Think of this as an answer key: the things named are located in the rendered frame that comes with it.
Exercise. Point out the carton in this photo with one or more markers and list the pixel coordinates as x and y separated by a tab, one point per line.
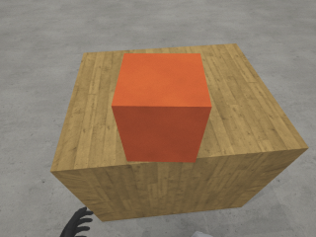
161	106

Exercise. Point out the left robot hand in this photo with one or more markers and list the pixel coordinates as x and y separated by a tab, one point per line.
71	228

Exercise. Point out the pedestal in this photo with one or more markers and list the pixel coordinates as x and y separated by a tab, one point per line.
248	140

